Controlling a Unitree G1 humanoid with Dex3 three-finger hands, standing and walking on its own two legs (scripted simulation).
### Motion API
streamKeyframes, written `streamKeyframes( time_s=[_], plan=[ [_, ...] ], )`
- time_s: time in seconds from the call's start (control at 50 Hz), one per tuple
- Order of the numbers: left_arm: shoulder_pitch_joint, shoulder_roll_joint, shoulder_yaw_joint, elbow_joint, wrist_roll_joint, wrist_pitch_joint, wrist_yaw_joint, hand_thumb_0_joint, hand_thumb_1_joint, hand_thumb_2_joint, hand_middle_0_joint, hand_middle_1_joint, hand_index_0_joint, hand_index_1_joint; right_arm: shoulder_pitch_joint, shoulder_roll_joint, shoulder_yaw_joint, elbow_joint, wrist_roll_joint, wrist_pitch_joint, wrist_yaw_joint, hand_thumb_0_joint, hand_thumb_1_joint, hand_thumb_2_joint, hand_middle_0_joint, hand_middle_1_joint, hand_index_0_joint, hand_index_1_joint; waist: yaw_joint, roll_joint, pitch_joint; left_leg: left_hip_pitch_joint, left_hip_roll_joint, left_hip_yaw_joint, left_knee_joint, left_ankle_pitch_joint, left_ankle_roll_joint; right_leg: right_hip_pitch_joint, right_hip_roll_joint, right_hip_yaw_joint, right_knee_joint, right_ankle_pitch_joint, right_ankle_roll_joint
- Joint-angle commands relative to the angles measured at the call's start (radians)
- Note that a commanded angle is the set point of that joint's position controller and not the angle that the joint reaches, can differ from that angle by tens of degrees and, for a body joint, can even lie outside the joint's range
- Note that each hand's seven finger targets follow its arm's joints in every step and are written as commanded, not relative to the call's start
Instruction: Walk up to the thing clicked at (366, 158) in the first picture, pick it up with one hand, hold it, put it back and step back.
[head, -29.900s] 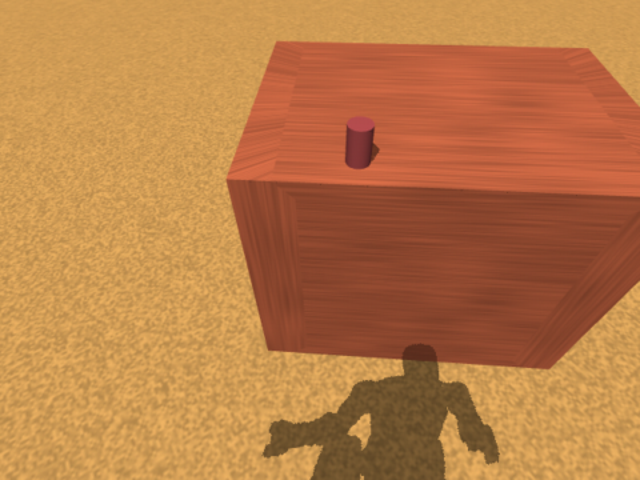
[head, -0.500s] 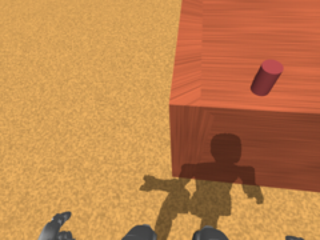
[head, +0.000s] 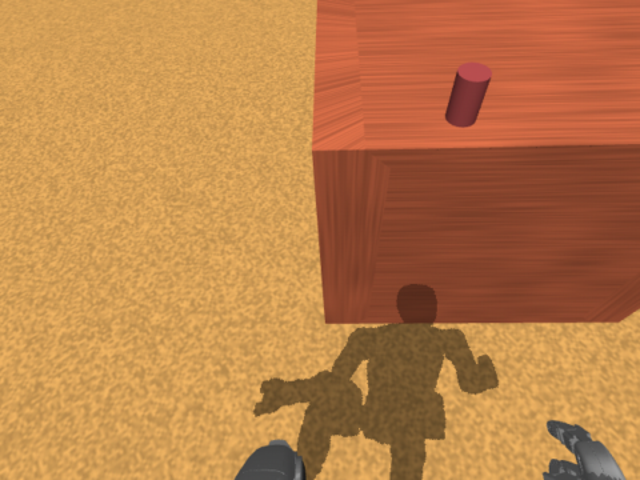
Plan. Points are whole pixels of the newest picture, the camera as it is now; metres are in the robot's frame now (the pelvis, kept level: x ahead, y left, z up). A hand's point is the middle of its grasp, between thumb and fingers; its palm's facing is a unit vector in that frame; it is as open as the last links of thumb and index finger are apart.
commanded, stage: step back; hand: right
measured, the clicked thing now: (467, 96) +0.69 -0.19 +0.04
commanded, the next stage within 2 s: none
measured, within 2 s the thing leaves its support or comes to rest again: neither
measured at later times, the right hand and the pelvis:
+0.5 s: hand out of the picture -0.06 -0.24 -0.13, palm faces -0.10 +0.91 -0.40, open 7.4 cm; pelvis -0.15 +0.02 +0.01, yaw +2 degrees
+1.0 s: hand out of the picture -0.21 -0.26 -0.15, palm faces -0.12 +0.92 -0.38, open 7.4 cm; pelvis -0.32 +0.00 +0.00, yaw +4 degrees
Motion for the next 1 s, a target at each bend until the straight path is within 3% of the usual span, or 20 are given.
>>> streamKeyframes(
  time_s=[0.0, 0.04, 0.06, 0.2, 0.28, 0.3, 0.32, 0.34, 0.36, 0.42, 0.52, 0.58, 0.62, 0.64, 0.66, 0.68, 0.7, 0.76, 0.9, 0.98],
  plan=[
    [-0.024, 0.388, 0.101, -0.127, 0.021, -0.035, 0.020, 0.000, 0.900, 0.900, -0.200, -0.300, -0.200, -0.300, -0.014, -0.199, -0.077, -0.071, 0.007, 0.002, -0.027, 0.000, -0.900, -0.900, 0.200, 0.300, 0.200, 0.300, 0.026, -0.278, -0.127, -0.049, -0.128, -0.248, 0.502, -0.375, -0.013, -0.205, -0.497, 0.584, -0.362, 0.256, -0.327],
    [-0.120, 0.284, 0.069, -0.149, 0.011, -0.035, 0.027, 0.000, 0.900, 0.900, -0.200, -0.300, -0.200, -0.300, 0.078, -0.201, -0.075, -0.027, 0.026, -0.008, -0.027, 0.000, -0.900, -0.900, 0.200, 0.300, 0.200, 0.300, -0.051, -0.130, -0.134, -0.043, -0.188, -0.261, 0.564, -0.242, -0.010, -0.151, -0.313, 0.270, -0.228, 0.486, -0.224],
    [-0.140, 0.264, 0.073, -0.152, 0.013, -0.029, 0.027, 0.000, 0.900, 0.900, -0.200, -0.300, -0.200, -0.300, 0.105, -0.188, -0.068, -0.022, 0.025, -0.013, -0.030, 0.000, -0.900, -0.900, 0.200, 0.300, 0.200, 0.300, -0.056, -0.160, -0.146, -0.038, -0.200, -0.225, 0.563, -0.231, -0.011, -0.137, -0.279, 0.198, -0.212, 0.496, -0.196],
    [0.015, 0.248, 0.066, -0.148, 0.014, -0.011, 0.043, 0.000, 0.900, 0.900, -0.200, -0.300, -0.200, -0.300, 0.080, -0.167, -0.054, -0.047, 0.000, -0.028, -0.032, 0.000, -0.900, -0.900, 0.200, 0.300, 0.200, 0.300, 0.055, -0.245, -0.215, -0.070, -0.129, -0.121, 0.164, -0.302, -0.029, 0.186, -0.304, 0.212, -0.114, 0.657, -0.207],
    [-0.094, 0.267, 0.051, -0.182, -0.006, 0.010, 0.032, 0.000, 0.900, 0.900, -0.200, -0.300, -0.200, -0.300, 0.227, -0.180, -0.073, 0.018, -0.011, -0.036, -0.021, 0.000, -0.900, -0.900, 0.200, 0.300, 0.200, 0.300, -0.037, -0.235, -0.269, 0.199, -0.112, -0.023, -0.223, -0.047, 0.009, 0.020, -0.260, 0.170, -0.021, 0.495, -0.139],
    [-0.076, 0.231, 0.039, -0.183, -0.008, 0.016, 0.030, 0.000, 0.900, 0.900, -0.200, -0.300, -0.200, -0.300, 0.215, -0.204, -0.080, 0.013, -0.023, -0.041, -0.020, 0.000, -0.900, -0.900, 0.200, 0.300, 0.200, 0.300, -0.035, -0.139, -0.256, 0.235, -0.040, -0.145, -0.301, 0.036, 0.036, -0.068, -0.203, 0.150, 0.048, 0.346, -0.090],
    [-0.051, 0.182, 0.029, -0.192, -0.014, 0.016, 0.027, 0.000, 0.900, 0.900, -0.200, -0.300, -0.200, -0.300, 0.185, -0.289, -0.098, -0.005, -0.040, -0.045, -0.018, 0.000, -0.900, -0.900, 0.200, 0.300, 0.200, 0.300, -0.023, 0.088, -0.259, 0.300, 0.189, -0.450, -0.341, 0.198, 0.128, -0.249, -0.047, 0.075, 0.239, 0.072, -0.034],
    [-0.136, 0.219, 0.054, -0.191, -0.014, 0.017, 0.043, 0.000, 0.900, 0.900, -0.200, -0.300, -0.200, -0.300, 0.144, -0.376, -0.110, -0.022, -0.025, -0.041, -0.010, 0.000, -0.900, -0.900, 0.200, 0.300, 0.200, 0.300, -0.075, 0.184, -0.236, 0.125, 0.330, -0.585, -0.380, 0.324, 0.288, -0.222, 0.054, 0.092, 0.452, -0.290, -0.005],
    [-0.160, 0.229, 0.060, -0.177, -0.002, 0.020, 0.048, 0.000, 0.900, 0.900, -0.200, -0.300, -0.200, -0.300, 0.116, -0.349, -0.111, -0.019, -0.029, -0.046, -0.014, 0.000, -0.900, -0.900, 0.200, 0.300, 0.200, 0.300, -0.067, 0.116, -0.194, 0.063, 0.333, -0.561, -0.379, 0.320, 0.308, -0.215, 0.057, 0.190, 0.592, -0.281, -0.013],
    [-0.037, 0.218, 0.059, -0.116, -0.023, 0.021, 0.036, 0.000, 0.900, 0.900, -0.200, -0.300, -0.200, -0.300, 0.007, -0.240, -0.069, -0.041, -0.030, -0.049, -0.029, 0.000, -0.900, -0.900, 0.200, 0.300, 0.200, 0.300, 0.025, 0.070, -0.145, 0.103, 0.178, -0.273, -0.295, 0.369, 0.214, -0.259, 0.053, 0.175, 0.673, -0.138, -0.011],
    [-0.059, 0.192, 0.047, -0.120, -0.004, 0.008, 0.015, 0.000, 0.900, 0.900, -0.200, -0.300, -0.200, -0.300, 0.104, -0.224, -0.074, -0.043, -0.028, -0.044, -0.029, 0.000, -0.900, -0.900, 0.200, 0.300, 0.200, 0.300, -0.045, 0.106, -0.201, 0.337, 0.179, -0.255, -0.225, 0.464, 0.254, -0.244, 0.013, 0.083, 0.342, -0.166, 0.042],
    [-0.011, 0.189, 0.042, -0.097, 0.000, 0.003, 0.010, 0.000, 0.900, 0.900, -0.200, -0.300, -0.200, -0.300, 0.080, -0.254, -0.078, -0.061, -0.023, -0.032, -0.026, 0.000, -0.900, -0.900, 0.200, 0.300, 0.200, 0.300, -0.034, 0.155, -0.255, 0.303, 0.184, -0.251, -0.209, 0.387, 0.228, -0.124, -0.016, 0.010, 0.110, -0.111, 0.023],
    [0.084, 0.176, 0.042, -0.052, 0.002, -0.004, 0.007, 0.000, 0.900, 0.900, -0.200, -0.300, -0.200, -0.300, 0.038, -0.266, -0.079, -0.069, -0.012, -0.018, -0.025, 0.000, -0.900, -0.900, 0.200, 0.300, 0.200, 0.300, 0.010, 0.154, -0.306, 0.272, 0.160, -0.216, -0.144, 0.339, 0.181, 0.011, -0.017, -0.025, -0.176, 0.067, -0.004],
    [0.100, 0.197, 0.049, -0.041, 0.010, -0.012, 0.011, 0.000, 0.900, 0.900, -0.200, -0.300, -0.200, -0.300, 0.038, -0.242, -0.070, -0.068, -0.006, -0.014, -0.021, 0.000, -0.900, -0.900, 0.200, 0.300, 0.200, 0.300, 0.018, 0.125, -0.311, 0.197, 0.123, -0.188, -0.110, 0.274, 0.132, 0.083, -0.033, -0.001, -0.245, 0.151, -0.023],
    [0.089, 0.264, 0.069, -0.049, 0.024, -0.018, 0.010, 0.000, 0.900, 0.900, -0.200, -0.300, -0.200, -0.300, 0.047, -0.190, -0.056, -0.076, -0.002, -0.014, -0.019, 0.000, -0.900, -0.900, 0.200, 0.300, 0.200, 0.300, 0.005, -0.036, -0.266, -0.012, 0.018, -0.162, -0.001, 0.076, 0.065, 0.140, -0.151, 0.221, -0.249, 0.144, -0.064],
    [0.048, 0.367, 0.094, -0.074, 0.018, -0.014, 0.008, 0.000, 0.900, 0.900, -0.200, -0.300, -0.200, -0.300, 0.007, -0.148, -0.047, -0.099, 0.005, -0.017, -0.030, 0.000, -0.900, -0.900, 0.200, 0.300, 0.200, 0.300, 0.041, -0.289, -0.211, -0.115, -0.168, -0.096, 0.199, -0.302, 0.001, 0.007, -0.381, 0.467, -0.316, 0.230, -0.217],
    [-0.005, 0.404, 0.098, -0.102, 0.022, -0.018, 0.013, 0.000, 0.900, 0.900, -0.200, -0.300, -0.200, -0.300, -0.013, -0.188, -0.068, -0.092, 0.005, -0.012, -0.042, 0.000, -0.900, -0.900, 0.200, 0.300, 0.200, 0.300, 0.056, -0.303, -0.159, -0.068, -0.138, -0.204, 0.427, -0.392, -0.014, -0.189, -0.500, 0.589, -0.349, 0.272, -0.326],
    [-0.140, 0.268, 0.063, -0.126, 0.017, -0.019, 0.025, 0.000, 0.900, 0.900, -0.200, -0.300, -0.200, -0.300, 0.095, -0.183, -0.060, -0.035, 0.019, -0.018, -0.040, 0.000, -0.900, -0.900, 0.200, 0.300, 0.200, 0.300, -0.046, -0.148, -0.153, -0.041, -0.183, -0.214, 0.517, -0.253, -0.005, -0.139, -0.287, 0.202, -0.195, 0.508, -0.204],
    [0.016, 0.260, 0.059, -0.127, 0.020, -0.004, 0.043, 0.000, 0.900, 0.900, -0.200, -0.300, -0.200, -0.300, 0.067, -0.149, -0.049, -0.058, -0.012, -0.034, -0.037, 0.000, -0.900, -0.900, 0.200, 0.300, 0.200, 0.300, 0.053, -0.241, -0.234, -0.056, -0.121, -0.094, 0.137, -0.302, -0.026, 0.168, -0.310, 0.204, -0.093, 0.675, -0.208],
    [-0.078, 0.263, 0.043, -0.146, 0.003, 0.012, 0.030, 0.000, 0.900, 0.900, -0.200, -0.300, -0.200, -0.300, 0.215, -0.173, -0.071, 0.027, -0.018, -0.039, -0.027, 0.000, -0.900, -0.900, 0.200, 0.300, 0.200, 0.300, -0.032, -0.226, -0.269, 0.223, -0.115, -0.018, -0.252, -0.065, 0.018, -0.019, -0.276, 0.189, -0.060, 0.315, -0.133]
  ],
)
